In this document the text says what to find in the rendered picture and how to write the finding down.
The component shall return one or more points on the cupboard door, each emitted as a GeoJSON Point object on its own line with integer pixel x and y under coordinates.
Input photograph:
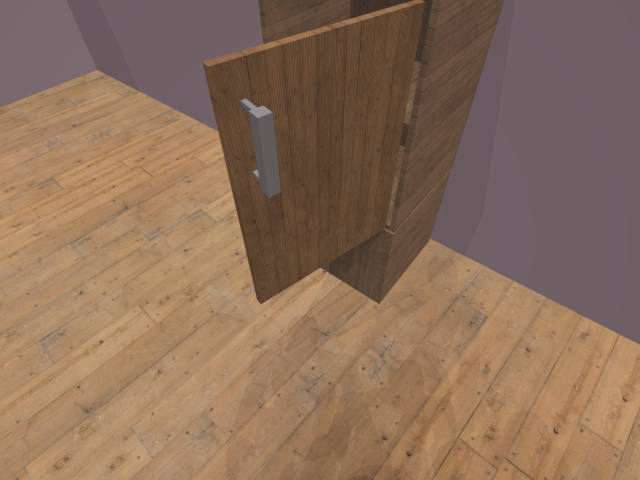
{"type": "Point", "coordinates": [338, 95]}

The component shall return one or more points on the handle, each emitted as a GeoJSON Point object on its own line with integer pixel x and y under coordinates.
{"type": "Point", "coordinates": [263, 133]}

